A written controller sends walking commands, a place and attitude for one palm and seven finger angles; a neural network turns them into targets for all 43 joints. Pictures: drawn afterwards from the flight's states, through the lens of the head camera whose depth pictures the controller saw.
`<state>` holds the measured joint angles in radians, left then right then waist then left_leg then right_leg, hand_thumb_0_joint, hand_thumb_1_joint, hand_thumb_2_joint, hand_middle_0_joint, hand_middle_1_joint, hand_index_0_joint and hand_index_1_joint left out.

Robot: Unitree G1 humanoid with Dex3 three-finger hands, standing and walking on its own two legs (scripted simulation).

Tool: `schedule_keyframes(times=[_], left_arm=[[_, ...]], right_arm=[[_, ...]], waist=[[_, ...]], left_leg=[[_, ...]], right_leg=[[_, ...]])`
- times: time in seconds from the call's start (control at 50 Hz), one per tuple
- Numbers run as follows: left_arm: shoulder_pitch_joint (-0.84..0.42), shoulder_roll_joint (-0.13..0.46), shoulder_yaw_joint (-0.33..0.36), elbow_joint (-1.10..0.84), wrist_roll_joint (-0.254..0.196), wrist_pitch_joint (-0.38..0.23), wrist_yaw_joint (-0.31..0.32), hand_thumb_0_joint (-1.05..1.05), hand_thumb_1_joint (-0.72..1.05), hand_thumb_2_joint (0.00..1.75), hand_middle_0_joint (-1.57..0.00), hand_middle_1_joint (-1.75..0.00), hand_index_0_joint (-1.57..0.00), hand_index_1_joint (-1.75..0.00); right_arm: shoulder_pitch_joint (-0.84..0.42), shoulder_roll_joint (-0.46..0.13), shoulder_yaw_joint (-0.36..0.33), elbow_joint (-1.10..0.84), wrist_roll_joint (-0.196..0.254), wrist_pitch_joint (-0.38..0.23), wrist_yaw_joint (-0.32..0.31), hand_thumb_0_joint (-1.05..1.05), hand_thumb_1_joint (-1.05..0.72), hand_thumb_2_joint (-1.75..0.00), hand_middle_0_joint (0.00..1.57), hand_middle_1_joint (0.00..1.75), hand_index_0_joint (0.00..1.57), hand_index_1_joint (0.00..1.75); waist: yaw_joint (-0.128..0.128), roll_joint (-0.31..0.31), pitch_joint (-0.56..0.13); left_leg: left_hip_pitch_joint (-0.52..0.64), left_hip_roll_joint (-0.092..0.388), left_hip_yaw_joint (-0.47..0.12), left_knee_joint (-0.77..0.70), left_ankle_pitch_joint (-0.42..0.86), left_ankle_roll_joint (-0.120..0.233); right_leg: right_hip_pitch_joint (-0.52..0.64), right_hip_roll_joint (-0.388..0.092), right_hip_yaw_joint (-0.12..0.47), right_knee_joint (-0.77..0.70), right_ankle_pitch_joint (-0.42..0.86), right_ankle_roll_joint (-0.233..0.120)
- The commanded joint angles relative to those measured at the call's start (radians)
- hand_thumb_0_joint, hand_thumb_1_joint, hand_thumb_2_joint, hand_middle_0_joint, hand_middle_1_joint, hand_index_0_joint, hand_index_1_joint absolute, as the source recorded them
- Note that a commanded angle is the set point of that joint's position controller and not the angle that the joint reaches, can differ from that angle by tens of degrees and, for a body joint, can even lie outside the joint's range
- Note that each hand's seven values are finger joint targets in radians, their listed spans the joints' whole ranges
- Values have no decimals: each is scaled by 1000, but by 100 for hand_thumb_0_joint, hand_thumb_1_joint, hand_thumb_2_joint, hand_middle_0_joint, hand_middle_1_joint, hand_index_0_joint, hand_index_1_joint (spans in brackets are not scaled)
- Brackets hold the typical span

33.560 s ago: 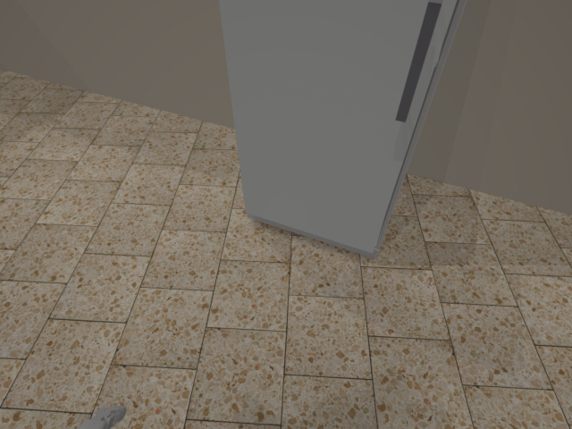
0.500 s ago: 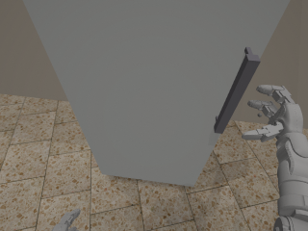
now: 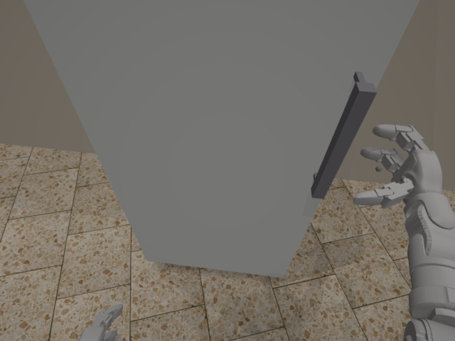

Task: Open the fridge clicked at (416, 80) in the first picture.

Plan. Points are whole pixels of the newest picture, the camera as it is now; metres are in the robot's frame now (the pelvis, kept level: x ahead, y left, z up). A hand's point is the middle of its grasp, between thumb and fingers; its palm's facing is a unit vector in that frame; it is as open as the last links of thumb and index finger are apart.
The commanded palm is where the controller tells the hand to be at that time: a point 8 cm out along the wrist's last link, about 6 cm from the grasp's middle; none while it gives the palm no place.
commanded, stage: move the hooked fingers beside the handle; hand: right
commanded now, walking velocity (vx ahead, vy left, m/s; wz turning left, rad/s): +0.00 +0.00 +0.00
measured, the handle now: (335, 143) +0.46 -0.16 +0.12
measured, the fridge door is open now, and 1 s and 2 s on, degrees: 0 0 0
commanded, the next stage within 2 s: feel for the door with the fingertips in 0.98 s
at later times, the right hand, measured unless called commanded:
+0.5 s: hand (376, 174) +0.39 -0.22 +0.12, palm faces +0.04 +1.00 +0.00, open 14.0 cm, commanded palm +0.37 -0.27 +0.12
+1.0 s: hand (377, 176) +0.38 -0.22 +0.12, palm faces +0.06 +1.00 +0.01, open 14.0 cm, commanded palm +0.35 -0.27 +0.12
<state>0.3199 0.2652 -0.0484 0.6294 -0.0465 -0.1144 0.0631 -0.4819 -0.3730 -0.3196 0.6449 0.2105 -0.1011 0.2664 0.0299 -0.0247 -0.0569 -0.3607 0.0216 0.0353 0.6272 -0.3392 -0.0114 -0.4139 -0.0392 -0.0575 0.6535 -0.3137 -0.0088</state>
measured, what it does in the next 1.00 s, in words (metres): stands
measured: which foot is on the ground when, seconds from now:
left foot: down 0.00-1.00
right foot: down 0.00-1.00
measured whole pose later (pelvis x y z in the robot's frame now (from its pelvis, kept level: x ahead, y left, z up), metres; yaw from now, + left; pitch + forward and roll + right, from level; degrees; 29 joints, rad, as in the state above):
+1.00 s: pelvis +0.00 +0.00 +0.00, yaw +0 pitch +4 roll +1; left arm 0.32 0.27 -0.05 0.62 -0.04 -0.10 0.06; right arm -0.43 -0.35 -0.33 0.61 0.22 -0.12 0.27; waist 0.02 -0.02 -0.06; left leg -0.37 0.02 0.03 0.64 -0.34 -0.01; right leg -0.42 -0.04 -0.06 0.66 -0.32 -0.01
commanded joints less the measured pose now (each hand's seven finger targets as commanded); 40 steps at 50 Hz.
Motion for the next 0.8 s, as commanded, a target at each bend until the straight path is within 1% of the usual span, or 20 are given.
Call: schedule_keyframes(times=[0.0, 0.04, 0.14, 0.16, 0.18, 0.2, 0.22, 0.3, 0.32, 0.36, 0.4, 0.46, 0.52, 0.54, 0.56, 0.6, 0.62, 0.68, 0.72, 0.78], left_arm=[[-36, 148, 59, -126, -6, -46, 11, 0, 90, 90, -20, -30, -20, -30], [-35, 154, 61, -125, -4, -42, 14, 0, 90, 90, -20, -30, -20, -30], [-33, 144, 60, -129, 4, -42, 19, 0, 90, 90, -20, -30, -20, -30], [-37, 141, 58, -129, 3, -45, 21, 0, 90, 90, -20, -30, -20, -30], [-35, 139, 56, -127, 3, -48, 23, 0, 90, 90, -20, -30, -20, -30], [-35, 140, 56, -117, 3, -50, 27, 0, 90, 90, -20, -30, -20, -30], [-30, 143, 53, -110, 3, -49, 29, 0, 90, 90, -20, -30, -20, -30], [-30, 151, 49, -98, -5, -48, 32, 0, 90, 90, -20, -30, -20, -30], [-21, 156, 52, -101, -4, -46, 29, 0, 90, 90, -20, -30, -20, -30], [-22, 159, 52, -112, -5, -41, 25, 0, 90, 90, -20, -30, -20, -30], [-17, 159, 53, -119, -6, -35, 21, 0, 90, 90, -20, -30, -20, -30], [-18, 155, 57, -134, -2, -39, 16, 0, 90, 90, -20, -30, -20, -30], [-9, 155, 62, -130, 3, -45, 20, 0, 90, 90, -20, -30, -20, -30], [-2, 156, 65, -127, 4, -46, 20, 0, 90, 90, -20, -30, -20, -30], [-9, 150, 62, -127, 3, -48, 20, 0, 90, 90, -20, -30, -20, -30], [-13, 145, 58, -115, 1, -49, 20, 0, 90, 90, -20, -30, -20, -30], [-2, 150, 59, -109, 2, -47, 19, 0, 90, 90, -20, -30, -20, -30], [-5, 158, 55, -109, -4, -33, 19, 0, 90, 90, -20, -30, -20, -30], [-9, 156, 59, -126, -4, -30, 13, 0, 90, 90, -20, -30, -20, -30], [-14, 149, 64, -154, -2, -34, 4, 0, 90, 90, -20, -30, -20, -30]], right_arm=[[-345, -182, -29, -184, 23, -32, 9, 0, 50, -30, 30, 120, 30, 120], [-356, -224, -65, -181, 22, -34, 2, 0, 50, -30, 30, 120, 30, 120], [-456, -283, -85, -301, 3, -93, -10, 0, 50, -30, 30, 120, 30, 120], [-467, -284, -80, -320, 1, -105, -10, 0, 50, -30, 30, 120, 30, 120], [-480, -262, -61, -324, 4, -113, -7, 0, 50, -30, 30, 120, 30, 120], [-481, -277, -74, -297, 6, -115, -6, 0, 50, -30, 30, 120, 30, 120], [-497, -264, -52, -274, 9, -112, 1, 0, 50, -30, 30, 120, 30, 120], [-433, -235, -43, -93, 20, -63, 29, 0, 50, -30, 30, 120, 30, 120], [-398, -246, -58, -54, 21, -49, 36, 0, 50, -30, 30, 120, 30, 120], [-363, -261, -70, -25, 15, -31, 46, 0, 50, -30, 30, 120, 30, 120], [-396, -270, -67, -27, 10, -34, 49, 0, 50, -30, 30, 120, 30, 120], [-483, -257, -48, -124, 14, -86, 40, 0, 50, -30, 30, 120, 30, 120], [-561, -292, -72, -230, 24, -144, 19, 0, 50, -30, 30, 120, 30, 120], [-544, -331, -110, -246, 18, -153, 12, 0, 50, -30, 30, 120, 30, 120], [-527, -303, -89, -254, 16, -153, 10, 0, 50, -30, 30, 120, 30, 120], [-510, -268, -58, -226, 8, -137, 4, 0, 50, -30, 30, 120, 30, 120], [-475, -271, -65, -171, 7, -118, 3, 0, 50, -30, 30, 120, 30, 120], [-377, -282, -88, -40, 2, -56, 13, 0, 50, -30, 30, 120, 30, 120], [-363, -261, -75, -59, 3, -42, 22, 0, 50, -30, 30, 120, 30, 120], [-349, -231, -60, -202, 15, -61, 25, 0, 50, -30, 30, 120, 30, 120]], waist=[[2, 19, -216], [6, 44, -209], [7, -45, -317], [5, -88, -333], [14, -86, -340], [14, -92, -325], [30, -50, -301], [23, -6, -207], [13, 24, -214], [2, 18, -211], [11, 19, -205], [20, -7, -260], [23, -21, -353], [10, -35, -402], [10, -92, -402], [19, -95, -346], [20, -29, -314], [8, 34, -199], [-4, 7, -216], [-15, -52, -319]], left_leg=[[19, -31, 5, -69, 292, 38], [23, -29, -4, -75, 285, 35], [54, -30, -19, -60, 314, 38], [53, -31, -20, -57, 311, 41], [44, -33, -17, -61, 307, 40], [37, -34, -18, -66, 298, 40], [32, -36, -17, -71, 289, 38], [6, -27, -13, -87, 239, 35], [20, -27, -14, -83, 247, 36], [21, -21, -15, -77, 254, 34], [6, -22, -17, -76, 252, 33], [0, -30, -19, -64, 243, 35], [30, -37, -26, -50, 290, 36], [53, -38, -25, -44, 309, 37], [44, -38, -24, -43, 318, 39], [19, -37, -15, -51, 301, 38], [27, -38, -15, -58, 299, 36], [16, -32, -11, -72, 264, 32], [30, -30, -12, -67, 287, 37], [54, -35, -9, -46, 359, 42]], right_leg=[[147, 14, 60, -86, 214, -17], [129, 17, 50, -82, 189, -24], [189, 21, 51, -67, 230, -24], [211, 22, 55, -68, 237, -20], [231, 20, 57, -68, 239, -20], [227, 18, 56, -68, 230, -19], [208, 17, 59, -67, 215, -24], [128, 24, 52, -85, 137, -24], [115, 24, 50, -79, 143, -27], [87, 27, 43, -78, 143, -25], [76, 27, 42, -71, 141, -25], [114, 26, 50, -60, 147, -26], [176, 21, 55, -44, 206, -28], [200, 21, 60, -46, 228, -24], [227, 22, 58, -48, 245, -20], [215, 19, 60, -57, 233, -17], [180, 18, 59, -58, 222, -25], [79, 20, 47, -82, 156, -26], [91, 23, 42, -76, 183, -27], [169, 21, 45, -62, 282, -21]])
